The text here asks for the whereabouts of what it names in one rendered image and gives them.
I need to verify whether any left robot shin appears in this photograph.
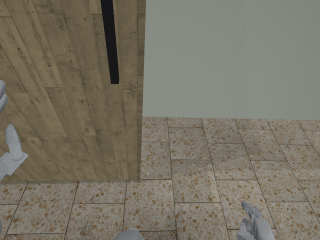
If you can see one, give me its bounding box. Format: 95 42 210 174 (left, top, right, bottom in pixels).
129 228 140 234

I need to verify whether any left robot thigh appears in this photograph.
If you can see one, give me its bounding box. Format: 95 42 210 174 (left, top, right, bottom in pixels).
114 230 145 240

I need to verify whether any robot right hand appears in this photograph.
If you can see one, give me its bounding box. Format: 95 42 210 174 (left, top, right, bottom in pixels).
236 201 275 240

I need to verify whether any robot left hand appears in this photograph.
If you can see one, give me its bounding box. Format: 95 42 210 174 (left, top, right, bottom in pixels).
0 80 28 182

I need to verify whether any handle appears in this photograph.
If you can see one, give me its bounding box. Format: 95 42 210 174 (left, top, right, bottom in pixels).
100 0 120 84

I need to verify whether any wardrobe door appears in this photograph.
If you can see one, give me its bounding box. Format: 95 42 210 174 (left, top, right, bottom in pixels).
0 0 137 182

